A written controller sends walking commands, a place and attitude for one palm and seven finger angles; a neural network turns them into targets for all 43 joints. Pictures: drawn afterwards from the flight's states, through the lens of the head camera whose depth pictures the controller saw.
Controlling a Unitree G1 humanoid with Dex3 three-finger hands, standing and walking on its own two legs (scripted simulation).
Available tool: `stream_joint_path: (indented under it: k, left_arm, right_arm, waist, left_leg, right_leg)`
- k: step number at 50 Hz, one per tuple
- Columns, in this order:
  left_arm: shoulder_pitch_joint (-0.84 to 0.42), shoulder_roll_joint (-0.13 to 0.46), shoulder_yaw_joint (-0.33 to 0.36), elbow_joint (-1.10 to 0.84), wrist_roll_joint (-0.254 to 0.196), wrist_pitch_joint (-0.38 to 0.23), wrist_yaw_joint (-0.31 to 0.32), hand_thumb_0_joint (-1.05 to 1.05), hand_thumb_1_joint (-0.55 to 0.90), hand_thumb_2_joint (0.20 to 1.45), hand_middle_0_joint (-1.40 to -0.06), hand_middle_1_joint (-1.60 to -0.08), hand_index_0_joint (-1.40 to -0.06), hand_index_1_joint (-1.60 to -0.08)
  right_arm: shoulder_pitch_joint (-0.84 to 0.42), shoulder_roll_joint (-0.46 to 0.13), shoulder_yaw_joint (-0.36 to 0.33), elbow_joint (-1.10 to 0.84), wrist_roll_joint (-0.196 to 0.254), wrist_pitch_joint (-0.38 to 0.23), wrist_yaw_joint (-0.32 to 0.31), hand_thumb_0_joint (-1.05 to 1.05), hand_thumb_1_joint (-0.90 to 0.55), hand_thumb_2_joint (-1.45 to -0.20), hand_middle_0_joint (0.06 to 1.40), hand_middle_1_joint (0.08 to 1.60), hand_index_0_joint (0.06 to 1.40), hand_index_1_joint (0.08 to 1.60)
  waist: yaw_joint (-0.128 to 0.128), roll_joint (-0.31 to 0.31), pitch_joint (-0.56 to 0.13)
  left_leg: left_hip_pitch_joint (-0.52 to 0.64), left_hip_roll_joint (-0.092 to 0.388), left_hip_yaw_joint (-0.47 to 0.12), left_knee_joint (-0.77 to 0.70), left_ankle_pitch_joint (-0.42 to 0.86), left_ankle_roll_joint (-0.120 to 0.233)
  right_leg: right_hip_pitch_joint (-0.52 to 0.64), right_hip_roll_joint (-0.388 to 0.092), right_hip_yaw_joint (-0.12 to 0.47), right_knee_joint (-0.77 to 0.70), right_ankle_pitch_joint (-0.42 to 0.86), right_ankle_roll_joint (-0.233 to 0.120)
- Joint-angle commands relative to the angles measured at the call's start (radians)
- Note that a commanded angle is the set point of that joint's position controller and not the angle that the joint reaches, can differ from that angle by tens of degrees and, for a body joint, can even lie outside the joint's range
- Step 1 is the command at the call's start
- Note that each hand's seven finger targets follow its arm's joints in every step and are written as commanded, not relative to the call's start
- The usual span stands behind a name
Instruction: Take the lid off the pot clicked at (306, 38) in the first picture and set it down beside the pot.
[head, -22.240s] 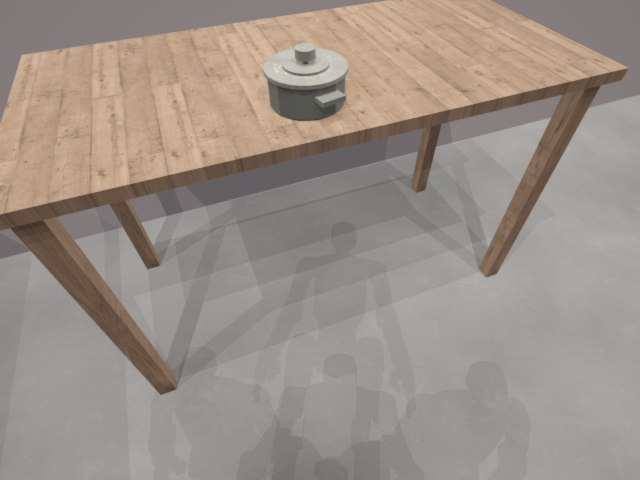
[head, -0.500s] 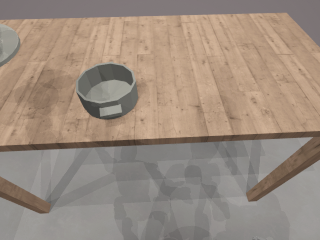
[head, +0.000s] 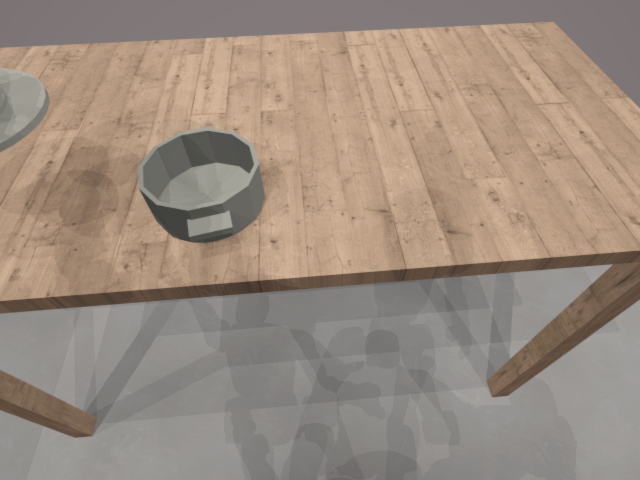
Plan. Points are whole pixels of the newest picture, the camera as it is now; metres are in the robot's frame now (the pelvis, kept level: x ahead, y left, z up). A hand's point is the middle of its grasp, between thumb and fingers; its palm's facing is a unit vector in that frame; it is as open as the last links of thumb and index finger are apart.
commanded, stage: lower the lid onto the table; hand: left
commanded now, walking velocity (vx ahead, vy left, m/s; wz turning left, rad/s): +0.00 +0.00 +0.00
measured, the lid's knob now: out of the picture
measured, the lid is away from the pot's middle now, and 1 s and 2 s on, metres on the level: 0.22 0.23 0.23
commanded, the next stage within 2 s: none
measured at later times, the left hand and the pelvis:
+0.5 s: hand out of the picture +0.46 +0.35 +0.23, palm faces -0.27 -0.22 -0.94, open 6.1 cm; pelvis +0.01 +0.00 +0.00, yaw +0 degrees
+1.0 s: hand out of the picture +0.44 +0.36 +0.20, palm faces -0.34 -0.22 -0.91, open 6.1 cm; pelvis +0.00 +0.00 -0.01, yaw +0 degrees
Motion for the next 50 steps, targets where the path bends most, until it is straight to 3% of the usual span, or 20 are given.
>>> stream_joint_path:
  k: [1,3,4,7,8,9,13,14,18,19,22,24,28,29,33,35,38,40,43,50]
  left_arm:
    - [-0.555,0.285,0.036,-0.236,0.026,-0.010,0.075,0.000,0.800,0.854,-0.835,-1.070,-0.935,-1.060]
    - [-0.539,0.268,0.035,-0.275,0.005,-0.020,0.072,0.000,0.800,0.854,-0.835,-1.070,-0.935,-1.060]
    - [-0.574,0.319,0.069,-0.312,0.021,-0.021,0.082,0.000,0.800,0.854,-0.835,-1.070,-0.935,-1.060]
    - [-0.517,0.317,0.072,-0.238,0.025,-0.022,0.081,0.000,0.800,0.854,-0.835,-1.070,-0.935,-1.060]
    - [-0.502,0.277,0.048,-0.291,0.005,-0.031,0.075,0.000,0.800,0.854,-0.835,-1.070,-0.935,-1.060]
    - [-0.543,0.328,0.090,-0.341,0.014,-0.029,0.086,0.000,0.800,0.854,-0.835,-1.070,-0.935,-1.060]
    - [-0.413,0.314,0.093,-0.257,0.006,-0.038,0.077,0.000,0.800,0.854,-0.835,-1.070,-0.935,-1.060]
    - [-0.459,0.356,0.116,-0.305,0.014,-0.038,0.084,0.000,0.800,0.854,-0.835,-1.070,-0.935,-1.060]
    - [-0.443,0.319,0.099,-0.350,-0.003,-0.045,0.084,0.000,0.800,0.854,-0.835,-1.070,-0.935,-1.060]
    - [-0.461,0.361,0.132,-0.372,0.006,-0.043,0.091,0.000,0.800,0.854,-0.835,-1.070,-0.935,-1.060]
    - [-0.385,0.329,0.120,-0.267,0.005,-0.044,0.087,0.000,0.800,0.854,-0.835,-1.070,-0.935,-1.060]
    - [-0.417,0.364,0.134,-0.326,0.001,-0.056,0.091,0.000,0.800,0.854,-0.835,-1.070,-0.935,-1.060]
    - [-0.418,0.315,0.097,-0.322,-0.016,-0.068,0.087,0.000,0.800,0.854,-0.835,-1.070,-0.935,-1.060]
    - [-0.432,0.371,0.142,-0.337,-0.004,-0.069,0.096,0.000,0.800,0.854,-0.835,-1.070,-0.935,-1.060]
    - [-0.388,0.305,0.099,-0.301,-0.020,-0.080,0.091,0.000,0.800,0.854,-0.835,-1.070,-0.935,-1.060]
    - [-0.376,0.367,0.153,-0.285,-0.008,-0.083,0.100,0.000,0.800,0.854,-0.835,-1.070,-0.935,-1.060]
    - [-0.347,0.288,0.090,-0.265,-0.027,-0.087,0.091,0.000,0.800,0.854,-0.835,-1.070,-0.935,-1.060]
    - [-0.389,0.331,0.116,-0.281,-0.017,-0.089,0.101,0.000,0.800,0.854,-0.835,-1.070,-0.935,-1.060]
    - [-0.394,0.278,0.071,-0.299,-0.033,-0.101,0.098,0.000,0.800,0.854,-0.835,-1.070,-0.935,-1.060]
    - [-0.412,0.307,0.101,-0.273,-0.019,-0.117,0.117,0.000,0.800,0.854,-0.835,-1.070,-0.935,-1.060]
  right_arm:
    - [0.034,-0.170,-0.059,-0.085,0.001,-0.032,-0.018,0.000,-0.900,-0.900,0.200,0.300,0.200,0.300]
    - [0.038,-0.171,-0.062,-0.089,0.001,-0.045,-0.019,0.000,-0.900,-0.900,0.200,0.300,0.200,0.300]
    - [0.044,-0.172,-0.064,-0.087,-0.004,-0.038,-0.014,0.000,-0.900,-0.900,0.200,0.300,0.200,0.300]
    - [0.048,-0.172,-0.066,-0.087,0.000,-0.029,-0.015,0.000,-0.900,-0.900,0.200,0.300,0.200,0.300]
    - [0.049,-0.171,-0.068,-0.095,0.004,-0.039,-0.015,0.000,-0.900,-0.900,0.200,0.300,0.200,0.300]
    - [0.051,-0.174,-0.073,-0.094,-0.002,-0.031,-0.009,0.000,-0.900,-0.900,0.200,0.300,0.200,0.300]
    - [0.064,-0.171,-0.074,-0.102,0.004,-0.026,-0.010,0.000,-0.900,-0.900,0.200,0.300,0.200,0.300]
    - [0.061,-0.176,-0.074,-0.100,0.001,-0.015,-0.004,0.000,-0.900,-0.900,0.200,0.300,0.200,0.300]
    - [0.059,-0.171,-0.079,-0.114,0.004,-0.022,-0.006,0.000,-0.900,-0.900,0.200,0.300,0.200,0.300]
    - [0.064,-0.173,-0.081,-0.111,0.002,-0.014,-0.001,0.000,-0.900,-0.900,0.200,0.300,0.200,0.300]
    - [0.061,-0.167,-0.081,-0.112,0.003,-0.006,-0.005,0.000,-0.900,-0.900,0.200,0.300,0.200,0.300]
    - [0.052,-0.173,-0.077,-0.116,0.006,0.000,-0.001,0.000,-0.900,-0.900,0.200,0.300,0.200,0.300]
    - [0.044,-0.169,-0.075,-0.117,0.011,-0.007,-0.011,0.000,-0.900,-0.900,0.200,0.300,0.200,0.300]
    - [0.054,-0.170,-0.077,-0.114,0.005,-0.001,-0.009,0.000,-0.900,-0.900,0.200,0.300,0.200,0.300]
    - [0.044,-0.164,-0.077,-0.118,0.010,-0.010,-0.013,0.000,-0.900,-0.900,0.200,0.300,0.200,0.300]
    - [0.048,-0.167,-0.079,-0.114,0.007,0.000,-0.011,0.000,-0.900,-0.900,0.200,0.300,0.200,0.300]
    - [0.040,-0.166,-0.078,-0.116,0.012,-0.005,-0.012,0.000,-0.900,-0.900,0.200,0.300,0.200,0.300]
    - [0.043,-0.170,-0.077,-0.108,0.010,0.003,-0.014,0.000,-0.900,-0.900,0.200,0.300,0.200,0.300]
    - [0.040,-0.168,-0.074,-0.107,0.013,-0.011,-0.022,0.000,-0.900,-0.900,0.200,0.300,0.200,0.300]
    - [0.059,-0.171,-0.082,-0.091,0.006,-0.019,-0.026,0.000,-0.900,-0.900,0.200,0.300,0.200,0.300]
  waist:
    - [0.005,0.085,-0.394]
    - [0.008,0.106,-0.410]
    - [0.011,0.119,-0.463]
    - [0.006,0.110,-0.406]
    - [0.010,0.133,-0.431]
    - [0.012,0.144,-0.483]
    - [0.009,0.102,-0.422]
    - [0.014,0.116,-0.459]
    - [0.007,0.161,-0.481]
    - [0.008,0.148,-0.511]
    - [0.002,0.099,-0.430]
    - [0.009,0.124,-0.468]
    - [0.002,0.136,-0.459]
    - [0.005,0.124,-0.494]
    - [-0.001,0.136,-0.461]
    - [0.001,0.102,-0.460]
    - [-0.006,0.104,-0.408]
    - [-0.007,0.111,-0.421]
    - [-0.010,0.146,-0.425]
    - [-0.017,0.152,-0.441]
  left_leg:
    - [0.351,-0.055,0.025,0.012,0.254,0.074]
    - [0.377,-0.049,0.027,0.030,0.349,0.074]
    - [0.403,-0.051,0.020,0.032,0.349,0.074]
    - [0.356,-0.054,0.026,0.036,0.324,0.073]
    - [0.388,-0.046,0.028,0.047,0.413,0.074]
    - [0.419,-0.045,0.018,0.053,0.425,0.073]
    - [0.370,-0.047,0.033,0.072,0.452,0.077]
    - [0.384,-0.046,0.029,0.069,0.443,0.074]
    - [0.427,-0.041,0.021,0.095,0.535,0.079]
    - [0.433,-0.043,0.013,0.093,0.513,0.078]
    - [0.366,-0.052,0.023,0.092,0.429,0.081]
    - [0.380,-0.047,0.024,0.090,0.448,0.076]
    - [0.389,-0.043,0.028,0.098,0.453,0.080]
    - [0.396,-0.047,0.021,0.102,0.454,0.081]
    - [0.385,-0.045,0.022,0.110,0.465,0.082]
    - [0.363,-0.050,0.018,0.110,0.425,0.083]
    - [0.350,-0.047,0.026,0.103,0.400,0.081]
    - [0.342,-0.049,0.020,0.094,0.338,0.080]
    - [0.374,-0.041,0.016,0.097,0.380,0.079]
    - [0.362,-0.048,0.001,0.096,0.298,0.078]
  right_leg:
    - [-0.036,0.069,-0.029,-0.044,0.271,-0.053]
    - [-0.041,0.070,-0.033,-0.033,0.321,-0.060]
    - [-0.029,0.073,-0.027,-0.032,0.306,-0.051]
    - [-0.039,0.072,-0.029,-0.030,0.310,-0.053]
    - [-0.041,0.072,-0.032,-0.020,0.354,-0.059]
    - [-0.036,0.074,-0.028,-0.015,0.341,-0.050]
    - [-0.040,0.074,-0.032,-0.009,0.395,-0.055]
    - [-0.029,0.073,-0.027,-0.006,0.383,-0.047]
    - [-0.061,0.079,-0.035,0.004,0.409,-0.056]
    - [-0.051,0.079,-0.030,0.007,0.387,-0.046]
    - [-0.067,0.079,-0.034,0.006,0.371,-0.048]
    - [-0.050,0.075,-0.029,0.013,0.378,-0.046]
    - [-0.070,0.076,-0.034,0.014,0.390,-0.051]
    - [-0.052,0.076,-0.028,0.019,0.386,-0.043]
    - [-0.082,0.078,-0.035,0.024,0.393,-0.051]
    - [-0.069,0.079,-0.032,0.028,0.379,-0.045]
    - [-0.096,0.078,-0.039,0.020,0.362,-0.051]
    - [-0.095,0.077,-0.035,0.018,0.324,-0.048]
    - [-0.119,0.081,-0.042,0.020,0.322,-0.056]
    - [-0.140,0.084,-0.040,0.022,0.267,-0.054]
